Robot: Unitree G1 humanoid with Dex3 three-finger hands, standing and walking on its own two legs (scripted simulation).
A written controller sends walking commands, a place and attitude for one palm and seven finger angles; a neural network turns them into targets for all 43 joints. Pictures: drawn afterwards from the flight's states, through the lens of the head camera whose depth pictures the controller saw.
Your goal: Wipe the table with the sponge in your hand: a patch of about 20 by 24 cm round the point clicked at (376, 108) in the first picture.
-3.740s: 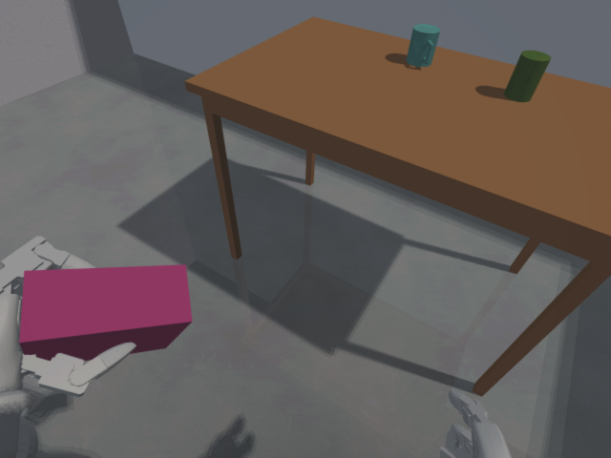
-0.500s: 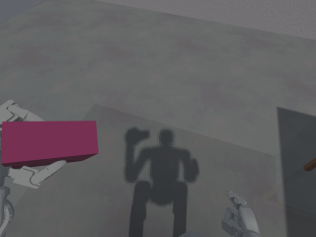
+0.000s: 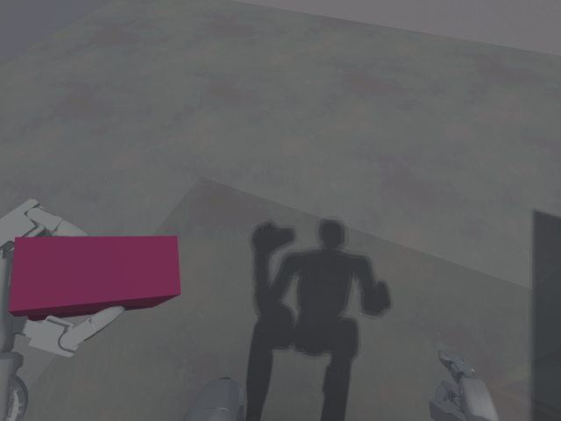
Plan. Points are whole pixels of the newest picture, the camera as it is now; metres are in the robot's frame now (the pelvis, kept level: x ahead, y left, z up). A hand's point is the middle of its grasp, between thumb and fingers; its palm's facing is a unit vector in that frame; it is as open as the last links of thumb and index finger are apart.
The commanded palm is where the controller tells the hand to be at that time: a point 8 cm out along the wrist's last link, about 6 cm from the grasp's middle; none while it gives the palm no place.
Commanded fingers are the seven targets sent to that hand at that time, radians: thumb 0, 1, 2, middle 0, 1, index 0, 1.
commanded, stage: walk around to get in front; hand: left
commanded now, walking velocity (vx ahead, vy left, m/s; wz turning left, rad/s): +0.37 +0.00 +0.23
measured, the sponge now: (122, 278) +0.24 +0.18 +0.15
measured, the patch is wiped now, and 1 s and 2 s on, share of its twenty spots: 0.00 0.00 0.00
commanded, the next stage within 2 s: turn to face it in 1.70 s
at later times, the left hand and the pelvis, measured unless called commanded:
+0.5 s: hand (78, 169) +0.34 +0.24 +0.21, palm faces +0.43 -0.77 -0.46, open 9.9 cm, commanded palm +0.29 +0.29 +0.18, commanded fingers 0.00 0.10 1.30 -1.20 -1.60 -1.20 -1.60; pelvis +0.15 +0.00 +0.00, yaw +4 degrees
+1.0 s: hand (109, 114) +0.46 +0.25 +0.19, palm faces +0.55 -0.70 -0.46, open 9.9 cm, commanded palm +0.40 +0.29 +0.18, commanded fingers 0.00 0.10 1.30 -1.20 -1.60 -1.20 -1.60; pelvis +0.29 -0.02 -0.01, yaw +11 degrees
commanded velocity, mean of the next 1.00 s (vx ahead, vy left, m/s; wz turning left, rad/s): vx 0.37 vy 0.00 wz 0.24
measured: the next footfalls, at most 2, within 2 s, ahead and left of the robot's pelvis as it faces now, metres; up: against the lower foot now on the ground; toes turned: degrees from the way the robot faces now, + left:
left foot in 0.22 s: +0.19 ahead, +0.13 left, +0.00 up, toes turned +13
right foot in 0.62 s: +0.29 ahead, -0.15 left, +0.00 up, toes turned -5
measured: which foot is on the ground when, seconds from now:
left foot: up 0.00-0.20, down 0.22-0.62, up 0.64-0.98, down 1.00-1.00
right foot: down 0.00-0.22, up 0.24-0.60, down 0.62-1.00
